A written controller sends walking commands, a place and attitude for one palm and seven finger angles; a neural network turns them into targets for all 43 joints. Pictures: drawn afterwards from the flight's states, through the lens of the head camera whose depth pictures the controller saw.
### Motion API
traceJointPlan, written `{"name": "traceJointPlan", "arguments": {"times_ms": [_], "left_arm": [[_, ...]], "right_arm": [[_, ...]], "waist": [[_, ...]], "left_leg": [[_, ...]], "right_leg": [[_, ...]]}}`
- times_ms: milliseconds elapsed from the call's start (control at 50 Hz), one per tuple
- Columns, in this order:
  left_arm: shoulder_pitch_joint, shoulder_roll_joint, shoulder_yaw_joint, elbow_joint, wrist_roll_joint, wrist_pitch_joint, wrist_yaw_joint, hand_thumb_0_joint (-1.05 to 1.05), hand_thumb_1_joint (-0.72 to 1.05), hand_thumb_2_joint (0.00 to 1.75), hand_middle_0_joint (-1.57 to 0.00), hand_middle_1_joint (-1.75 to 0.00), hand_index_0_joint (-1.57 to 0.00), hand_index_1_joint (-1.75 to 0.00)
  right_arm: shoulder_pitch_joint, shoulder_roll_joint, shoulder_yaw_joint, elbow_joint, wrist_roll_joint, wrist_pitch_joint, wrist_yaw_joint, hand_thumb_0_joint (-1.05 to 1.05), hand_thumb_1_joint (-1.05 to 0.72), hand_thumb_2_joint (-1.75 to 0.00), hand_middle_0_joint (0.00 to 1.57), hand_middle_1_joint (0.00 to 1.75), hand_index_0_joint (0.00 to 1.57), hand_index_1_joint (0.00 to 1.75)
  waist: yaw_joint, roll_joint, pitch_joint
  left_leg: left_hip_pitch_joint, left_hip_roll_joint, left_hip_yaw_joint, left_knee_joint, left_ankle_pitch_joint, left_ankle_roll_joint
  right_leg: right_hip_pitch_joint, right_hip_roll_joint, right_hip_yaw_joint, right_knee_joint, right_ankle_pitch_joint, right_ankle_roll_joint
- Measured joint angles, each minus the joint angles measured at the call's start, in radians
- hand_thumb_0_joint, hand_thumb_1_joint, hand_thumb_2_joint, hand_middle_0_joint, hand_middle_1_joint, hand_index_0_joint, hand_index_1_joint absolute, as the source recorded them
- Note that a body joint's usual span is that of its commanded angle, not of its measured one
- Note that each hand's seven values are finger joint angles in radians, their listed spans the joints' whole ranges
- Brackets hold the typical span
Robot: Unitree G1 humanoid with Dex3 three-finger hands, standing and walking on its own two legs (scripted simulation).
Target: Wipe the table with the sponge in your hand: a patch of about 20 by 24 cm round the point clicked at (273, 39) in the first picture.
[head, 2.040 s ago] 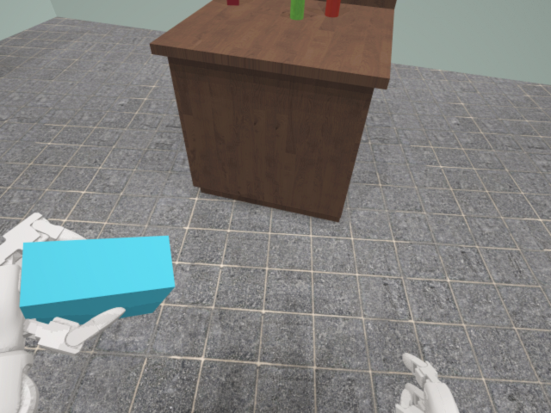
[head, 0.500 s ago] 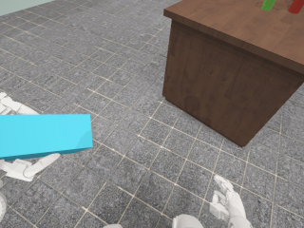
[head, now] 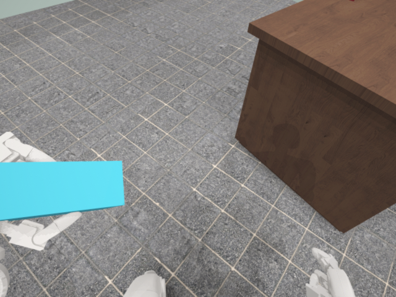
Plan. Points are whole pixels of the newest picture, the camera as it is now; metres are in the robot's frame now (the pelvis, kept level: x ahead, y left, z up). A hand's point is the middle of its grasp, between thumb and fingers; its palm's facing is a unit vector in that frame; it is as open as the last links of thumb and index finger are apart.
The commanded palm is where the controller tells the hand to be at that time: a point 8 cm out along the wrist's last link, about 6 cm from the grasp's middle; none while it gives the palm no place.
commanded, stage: walk to a spot facing it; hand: left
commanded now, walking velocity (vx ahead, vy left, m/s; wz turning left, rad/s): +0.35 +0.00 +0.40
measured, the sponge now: (79, 190) +0.24 +0.18 +0.16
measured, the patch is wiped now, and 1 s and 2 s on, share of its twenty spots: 0.00 0.00 0.00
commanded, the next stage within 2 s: none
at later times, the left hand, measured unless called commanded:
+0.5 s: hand (39, 139) +0.31 +0.26 +0.18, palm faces +0.56 -0.69 -0.46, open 9.9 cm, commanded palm +0.26 +0.28 +0.18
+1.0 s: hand (41, 106) +0.39 +0.30 +0.17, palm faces +0.68 -0.59 -0.43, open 9.9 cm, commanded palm +0.32 +0.32 +0.18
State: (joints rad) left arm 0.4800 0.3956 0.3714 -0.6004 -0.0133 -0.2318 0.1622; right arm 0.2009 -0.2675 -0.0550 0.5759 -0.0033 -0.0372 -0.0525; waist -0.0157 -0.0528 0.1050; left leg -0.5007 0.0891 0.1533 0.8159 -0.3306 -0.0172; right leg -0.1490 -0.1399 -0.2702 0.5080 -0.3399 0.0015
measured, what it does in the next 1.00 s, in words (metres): walks ahead, turning left: left foot, then right foot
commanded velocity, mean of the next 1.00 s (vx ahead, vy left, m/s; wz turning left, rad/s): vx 0.30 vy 0.00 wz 0.48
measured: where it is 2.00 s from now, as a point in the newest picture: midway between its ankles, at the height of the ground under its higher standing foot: (205, 248)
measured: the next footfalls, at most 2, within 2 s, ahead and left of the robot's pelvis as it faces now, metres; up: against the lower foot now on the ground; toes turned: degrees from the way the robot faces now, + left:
left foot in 0.08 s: +0.14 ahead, +0.12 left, +0.00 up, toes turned +11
right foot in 0.52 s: +0.24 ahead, -0.13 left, +0.00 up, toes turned -2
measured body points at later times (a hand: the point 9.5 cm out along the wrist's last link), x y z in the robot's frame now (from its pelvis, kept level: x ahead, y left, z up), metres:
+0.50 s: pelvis +0.14 -0.02 +0.00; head +0.16 -0.04 +0.45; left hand +0.27 +0.29 +0.21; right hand +0.32 -0.18 -0.11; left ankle +0.10 +0.11 -0.74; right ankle +0.20 -0.13 -0.73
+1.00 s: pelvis +0.27 +0.00 -0.03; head +0.31 +0.02 +0.42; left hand +0.35 +0.33 +0.19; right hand +0.52 -0.19 -0.11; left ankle +0.31 +0.11 -0.74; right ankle +0.21 -0.13 -0.70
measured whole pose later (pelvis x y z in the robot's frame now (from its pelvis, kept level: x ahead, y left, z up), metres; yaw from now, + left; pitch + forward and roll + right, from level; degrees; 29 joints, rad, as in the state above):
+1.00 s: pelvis +0.27 +0.00 -0.03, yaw +21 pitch +0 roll +2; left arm 0.49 0.39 0.41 -0.61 -0.04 -0.21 0.20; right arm 0.20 -0.23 -0.06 0.54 0.00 -0.03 -0.07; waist -0.02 -0.04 0.10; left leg -0.41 0.03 0.22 0.65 -0.18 0.05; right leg -0.28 -0.20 -0.22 1.03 -0.55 0.04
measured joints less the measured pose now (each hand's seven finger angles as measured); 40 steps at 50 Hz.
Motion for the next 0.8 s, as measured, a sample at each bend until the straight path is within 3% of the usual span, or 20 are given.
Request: {"name": "traceJointPlan", "arguments": {"times_ms": [80,100,160,220,280,340,440,500,540,580,620,660,720,800], "left_arm": [[0.036,0.015,0.048,-0.061,-0.015,-0.009,0.027,-0.01,-0.47,0.98,-0.78,-1.33,-0.77,-1.32],[0.031,0.012,0.054,-0.059,-0.017,-0.011,0.033,-0.01,-0.47,0.98,-0.78,-1.33,-0.77,-1.32],[-0.041,0.009,0.042,0.016,-0.006,-0.004,0.028,-0.01,-0.47,0.98,-0.78,-1.33,-0.77,-1.32],[-0.081,0.014,0.03,0.053,0.0,0.024,0.006,-0.01,-0.47,0.98,-0.78,-1.33,-0.77,-1.33],[-0.048,0.001,0.021,0.008,-0.006,0.026,-0.006,-0.01,-0.47,0.98,-0.78,-1.33,-0.77,-1.33],[0.003,-0.014,0.007,-0.031,-0.01,0.006,-0.015,-0.01,-0.47,0.98,-0.78,-1.33,-0.77,-1.33],[0.018,-0.024,0.005,0.047,-0.01,-0.005,-0.022,-0.01,-0.47,0.98,-0.77,-1.33,-0.77,-1.33],[-0.018,-0.031,0.009,0.131,-0.007,0.02,-0.017,-0.01,-0.47,0.98,-0.77,-1.33,-0.77,-1.33],[-0.059,-0.043,-0.003,0.165,0.002,0.044,-0.014,-0.01,-0.47,0.98,-0.77,-1.33,-0.77,-1.33],[-0.108,-0.076,-0.043,0.192,0.007,0.069,-0.017,-0.01,-0.47,0.98,-0.77,-1.33,-0.77,-1.33],[-0.114,-0.101,-0.073,0.195,0.005,0.074,-0.021,-0.01,-0.47,0.98,-0.77,-1.33,-0.77,-1.33],[-0.074,-0.103,-0.079,0.161,0.005,0.065,-0.026,-0.01,-0.47,0.98,-0.77,-1.33,-0.77,-1.33],[-0.006,-0.06,-0.056,0.085,0.006,0.042,-0.027,-0.01,-0.47,0.98,-0.77,-1.33,-0.77,-1.33],[0.035,0.008,0.01,0.01,-0.005,0.017,-0.011,-0.01,-0.47,0.98,-0.77,-1.33,-0.77,-1.33]], "right_arm": [[0.02,0.0,-0.008,-0.048,0.003,0.004,-0.002,0.01,-0.91,-0.9,0.2,0.3,0.2,0.3],[0.015,0.005,-0.012,-0.053,0.003,0.002,-0.005,0.01,-0.91,-0.9,0.2,0.3,0.2,0.3],[-0.02,0.058,-0.001,-0.028,0.005,-0.004,-0.001,0.01,-0.91,-0.9,0.2,0.3,0.2,0.3],[-0.026,0.114,0.039,-0.001,0.012,-0.012,0.019,0.01,-0.91,-0.9,0.2,0.3,0.2,0.3],[-0.009,0.156,0.073,0.007,0.015,-0.033,0.033,0.01,-0.9,-0.9,0.2,0.3,0.2,0.3],[0.018,0.174,0.091,0.018,0.011,-0.056,0.037,0.01,-0.9,-0.9,0.2,0.3,0.2,0.3],[0.049,0.165,0.099,0.054,0.003,-0.066,0.017,0.01,-0.9,-0.9,0.21,0.3,0.21,0.3],[0.051,0.145,0.096,0.062,0.002,-0.058,0.003,0.01,-0.9,-0.9,0.21,0.3,0.21,0.3],[0.04,0.119,0.088,0.063,0.007,-0.051,-0.002,0.01,-0.9,-0.9,0.21,0.3,0.21,0.3],[0.012,0.079,0.072,0.091,0.005,-0.036,-0.006,0.01,-0.9,-0.9,0.21,0.3,0.21,0.3],[-0.008,0.046,0.057,0.109,0.001,-0.022,-0.004,0.01,-0.9,-0.9,0.21,0.3,0.21,0.3],[-0.025,0.023,0.042,0.1,0.0,-0.01,-0.002,0.01,-0.9,-0.9,0.2,0.3,0.21,0.3],[-0.033,0.004,0.017,0.059,-0.003,0.004,-0.006,0.01,-0.9,-0.9,0.2,0.3,0.2,0.3],[-0.014,-0.009,-0.01,0.003,-0.004,0.015,-0.01,0.01,-0.91,-0.9,0.2,0.3,0.2,0.3]], "waist": [[0.008,-0.016,-0.026],[0.004,-0.016,-0.027],[-0.007,-0.013,-0.011],[-0.012,0.0,-0.022],[-0.001,0.015,-0.034],[0.017,0.043,-0.048],[0.054,0.093,-0.085],[0.066,0.106,-0.093],[0.061,0.114,-0.086],[0.046,0.122,-0.065],[0.037,0.106,-0.052],[0.022,0.087,-0.04],[-0.003,0.056,-0.015],[-0.009,0.026,0.004]], "left_leg": [[0.121,-0.038,0.053,-0.236,0.071,0.014],[0.129,-0.045,0.055,-0.238,0.133,0.045],[0.129,-0.047,0.032,-0.146,0.067,0.083],[0.157,-0.043,-0.007,-0.18,0.058,0.07],[0.193,-0.038,-0.031,-0.242,0.076,0.058],[0.231,-0.035,-0.056,-0.299,0.086,0.048],[0.281,-0.03,-0.095,-0.349,0.076,0.024],[0.282,-0.028,-0.118,-0.294,0.026,0.002],[0.228,-0.024,-0.134,-0.133,-0.055,0.016],[0.129,-0.046,-0.16,0.155,-0.129,0.02],[0.046,-0.061,-0.144,0.367,-0.11,0.008],[-0.023,-0.052,-0.122,0.479,-0.075,-0.008],[-0.081,-0.023,-0.093,0.444,-0.033,-0.027],[-0.078,0.012,-0.028,0.189,0.007,-0.031]], "right_leg": [[-0.018,-0.025,0.007,0.125,-0.092,0.027],[-0.052,-0.039,0.024,0.23,-0.113,0.027],[-0.197,0.01,0.156,0.613,-0.207,0.026],[-0.325,0.037,0.182,0.758,-0.169,0.035],[-0.407,0.021,0.179,0.699,-0.072,0.046],[-0.416,0.006,0.164,0.552,0.0,0.055],[-0.323,0.023,0.133,0.308,-0.01,0.065],[-0.206,0.055,0.101,0.124,-0.003,0.064],[-0.165,0.066,0.083,0.066,0.102,0.011],[-0.156,0.052,0.048,0.13,0.056,-0.028],[-0.125,0.035,0.031,0.131,0.008,-0.037],[-0.095,0.028,0.023,0.098,0.006,-0.034],[-0.045,0.019,0.0,0.036,0.014,-0.034],[-0.001,0.002,-0.034,-0.01,0.004,-0.025]]}}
